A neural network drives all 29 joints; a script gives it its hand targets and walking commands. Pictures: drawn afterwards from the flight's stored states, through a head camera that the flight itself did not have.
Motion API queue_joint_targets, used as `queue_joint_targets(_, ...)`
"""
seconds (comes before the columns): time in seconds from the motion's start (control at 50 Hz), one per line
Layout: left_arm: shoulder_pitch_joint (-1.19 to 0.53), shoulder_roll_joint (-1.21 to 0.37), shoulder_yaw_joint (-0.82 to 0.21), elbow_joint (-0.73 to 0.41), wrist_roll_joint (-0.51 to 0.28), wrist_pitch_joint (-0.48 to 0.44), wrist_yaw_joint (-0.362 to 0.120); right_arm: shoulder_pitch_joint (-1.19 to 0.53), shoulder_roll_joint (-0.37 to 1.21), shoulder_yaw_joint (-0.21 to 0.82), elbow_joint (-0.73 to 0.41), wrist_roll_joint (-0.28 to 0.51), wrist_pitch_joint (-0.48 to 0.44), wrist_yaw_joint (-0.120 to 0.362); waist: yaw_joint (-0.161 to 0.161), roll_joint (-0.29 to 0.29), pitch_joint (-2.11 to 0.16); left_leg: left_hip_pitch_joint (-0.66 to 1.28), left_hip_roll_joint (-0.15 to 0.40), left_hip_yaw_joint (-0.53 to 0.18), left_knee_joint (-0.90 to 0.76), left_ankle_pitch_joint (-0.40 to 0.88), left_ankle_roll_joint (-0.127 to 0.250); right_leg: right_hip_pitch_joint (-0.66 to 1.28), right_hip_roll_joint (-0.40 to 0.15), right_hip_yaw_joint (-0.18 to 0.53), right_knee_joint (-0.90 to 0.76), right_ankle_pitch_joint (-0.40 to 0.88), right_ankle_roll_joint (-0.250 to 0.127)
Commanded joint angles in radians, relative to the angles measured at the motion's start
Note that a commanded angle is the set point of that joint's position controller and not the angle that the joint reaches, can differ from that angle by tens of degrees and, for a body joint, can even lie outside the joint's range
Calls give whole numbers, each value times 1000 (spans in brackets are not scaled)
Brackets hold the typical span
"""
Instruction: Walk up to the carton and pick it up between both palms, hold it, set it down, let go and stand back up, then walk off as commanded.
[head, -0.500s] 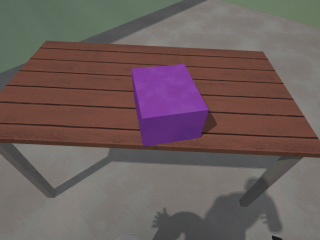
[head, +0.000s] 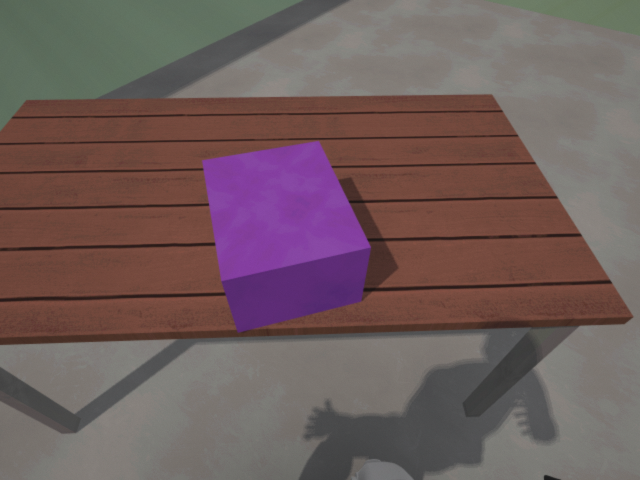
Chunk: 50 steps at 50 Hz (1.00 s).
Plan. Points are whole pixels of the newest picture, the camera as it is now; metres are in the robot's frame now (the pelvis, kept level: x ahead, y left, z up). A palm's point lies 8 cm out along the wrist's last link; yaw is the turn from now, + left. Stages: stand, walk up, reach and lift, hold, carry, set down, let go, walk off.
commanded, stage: walk up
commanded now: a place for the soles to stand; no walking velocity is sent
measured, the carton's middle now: (281, 230) +0.50 +0.05 -0.02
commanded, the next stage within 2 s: reach and lift in 1.70 s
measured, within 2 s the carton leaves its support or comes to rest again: neither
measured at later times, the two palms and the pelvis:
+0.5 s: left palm out of the picture +0.08 +0.34 -0.09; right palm out of the picture +0.07 -0.29 -0.08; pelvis +0.01 +0.03 +0.00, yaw +0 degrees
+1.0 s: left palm out of the picture +0.10 +0.33 -0.09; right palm out of the picture +0.10 -0.29 -0.08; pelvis +0.03 +0.02 +0.00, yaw +0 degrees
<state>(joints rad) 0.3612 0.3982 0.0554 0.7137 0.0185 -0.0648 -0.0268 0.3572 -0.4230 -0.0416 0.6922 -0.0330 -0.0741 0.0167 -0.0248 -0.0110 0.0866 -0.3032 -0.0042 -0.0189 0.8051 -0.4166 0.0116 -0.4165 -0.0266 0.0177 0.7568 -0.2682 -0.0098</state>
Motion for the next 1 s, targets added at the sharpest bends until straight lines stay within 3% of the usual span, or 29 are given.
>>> queue_joint_targets(0.0, 30, 333, 93, -46, -4, -30, 38, 41, -200, -56, -21, 29, 28, -36, 47, -129, -94, -309, 10, -14, 276, -207, 13, 282, -381, 568, -399, 59, -247)
queue_joint_targets(0.08, -7, 255, 67, -42, 2, -20, 38, 23, -191, -65, -14, 33, 28, -23, 40, -149, -49, -272, 40, -37, 186, -79, 12, 189, -215, 373, -382, 49, -149)
queue_joint_targets(0.1, -7, 266, 66, -47, 2, -22, 39, 31, -192, -70, 0, 31, 29, -22, 37, -175, -56, -260, 36, -17, 169, -65, 8, 175, -198, 335, -376, 64, -156)
queue_joint_targets(0.12, -19, 266, 70, -49, 2, -20, 39, 13, -186, -71, 0, 23, 32, -18, 47, -137, -67, -240, 34, 3, 189, -40, 14, 160, -204, 337, -387, 32, -159)
queue_joint_targets(0.18, -20, 289, 78, -64, 4, -15, 35, 34, -187, -67, -7, 19, 36, -22, 56, -197, -43, -270, 48, 16, 153, -59, 6, 151, -228, 364, -400, -136, -192)
queue_joint_targets(0.2, -10, 293, 84, -58, 3, -11, 34, 21, -197, -75, -3, 17, 36, -24, 62, -154, -55, -242, 48, 15, 172, -54, 15, 123, -231, 372, -418, -215, -189)
queue_joint_targets(0.22, -13, 307, 81, -61, 5, -6, 31, 13, -192, -71, -8, 18, 35, -24, 66, -215, -32, -251, 53, 24, 112, -77, 12, 117, -215, 357, -418, -304, -202)
queue_joint_targets(0.26, -47, 305, 81, -70, 11, 0, 25, 17, -202, -78, -11, 13, 22, -22, 60, -176, -17, -205, 54, 26, 51, -72, 13, 71, -227, 365, -408, -315, -226)
queue_joint_targets(0.32, -130, 300, 74, -86, 5, 20, 17, 140, -192, -90, 40, 9, 12, -20, -20, -127, -68, 127, 9, 65, -145, 28, 50, -162, -173, 239, -312, -439, -173)
queue_joint_targets(0.34, -154, 238, 57, -88, -2, 27, 17, 199, -207, -96, 68, 2, 5, -26, -53, -49, -60, 201, 4, -10, -223, 15, 64, -245, -100, 169, -161, -427, -124)
queue_joint_targets(0.36, -170, 178, 36, -97, -4, 36, 18, 222, -251, -110, 61, -12, -1, -33, -73, 155, -19, 203, 140, -329, -449, -284, 106, -371, -7, 75, 114, -395, -69)
queue_joint_targets(0.38, -135, 166, 27, -96, -6, 41, 23, 143, -333, -123, 29, -16, -5, -39, -37, 223, 46, 77, 314, -665, -598, -525, 162, -412, 71, -26, 281, -247, -23)
queue_joint_targets(0.4, -117, 218, 48, -70, -7, 43, 37, 24, -334, -100, 3, -8, -6, -43, -5, 101, 76, -51, 345, -667, -623, -480, 181, -314, 34, 60, 275, -198, -17)
queue_joint_targets(0.46, -25, 224, 63, -28, -4, 33, 20, -63, -278, -84, -16, 0, -13, -37, 40, 123, 49, -72, 264, -459, -481, -123, 202, -156, 14, 12, 226, -216, -15)
queue_joint_targets(0.48, -12, 220, 68, -14, 0, 32, 20, -37, -256, -80, -1, 7, -16, -34, 29, 152, 33, -30, 252, -439, -458, 19, 175, -139, 5, 15, 194, -196, -15)
queue_joint_targets(0.52, -34, 202, 61, -40, -4, 24, 23, -27, -256, -74, -12, 2, -14, -32, 6, 188, -34, 41, 249, -387, -364, 231, 202, -101, 8, -21, 91, -256, -24)
queue_joint_targets(0.56, -56, 208, 61, -32, -1, 23, 25, -19, -265, -79, -16, 14, -8, -34, 9, 151, -40, 22, 256, -383, -347, 234, 187, -48, 13, -28, 39, -214, -39)
queue_joint_targets(0.62, -2, 208, 62, -8, -2, -3, 35, -66, -216, -55, -29, 22, 4, -34, 54, 93, -90, -72, 167, -176, -162, 379, 128, 168, 20, -22, -193, -13, -63)
queue_joint_targets(0.64, 22, 222, 65, -8, 1, -8, 41, -56, -198, -47, -24, 32, 2, -36, 66, 54, -125, -123, 141, -141, -90, 371, 102, 231, -20, 58, -190, 90, -91)
queue_joint_targets(0.68, -4, 292, 68, -26, 12, -16, 45, -46, -163, -42, -28, 33, 7, -36, 48, -75, -109, -210, 8, -20, 76, 81, 34, 210, -234, 450, -288, 0, -216)
queue_joint_targets(0.7, -62, 297, 66, -36, 4, -12, 37, -23, -187, -50, -15, 22, 11, -41, 26, -59, -100, -148, 13, -9, 44, -106, 38, 141, -289, 459, -286, -45, -261)
queue_joint_targets(0.74, -118, 261, 50, -39, -1, -2, 26, 5, -185, -54, 8, 23, -3, -35, -7, -72, -73, -25, 40, -74, -164, -60, 64, 24, -183, 303, -229, -93, -173)
queue_joint_targets(0.8, -129, 185, 30, -52, -1, 7, 20, -20, -265, -67, 7, 8, -25, -32, 17, 110, -33, -4, 246, -440, -395, -63, 174, -106, 16, 32, 18, -143, -43)
queue_joint_targets(0.82, -94, 200, 40, -39, 0, 11, 25, -48, -275, -67, 3, 11, -26, -31, 23, 99, -18, -11, 296, -462, -384, -30, 211, -91, 20, 8, 16, -172, -37)
queue_joint_targets(0.84, -80, 216, 46, -24, -2, 6, 25, -70, -270, -67, -1, 16, -21, -30, 37, 54, -32, -47, 276, -408, -342, 28, 212, -20, 17, 14, -24, -186, -46)
queue_joint_targets(0.88, -75, 234, 54, -39, 7, -10, 24, -89, -223, -47, -15, 15, -15, -26, 53, 34, -53, -125, 167, -239, -238, 132, 131, 96, -30, 101, -126, -54, -80)
queue_joint_targets(0.92, -75, 273, 61, -42, 9, -26, 26, -68, -177, -37, -12, 23, -7, -28, 39, -30, -46, -187, 30, -70, -68, 166, 51, 133, -151, 308, -230, 28, -168)
queue_joint_targets(0.94, -54, 270, 54, -28, 5, -25, 24, -61, -164, -43, -14, 20, -5, -33, 28, -68, -97, -135, 14, -42, -20, 66, 50, 140, -197, 375, -240, 55, -209)
queue_joint_targets(0.98, -97, 266, 43, -30, 2, -15, 24, -22, -184, -50, 7, 21, -10, -32, 12, -93, -92, -58, 43, -69, -123, 66, 65, 73, -186, 315, -211, 59, -182)
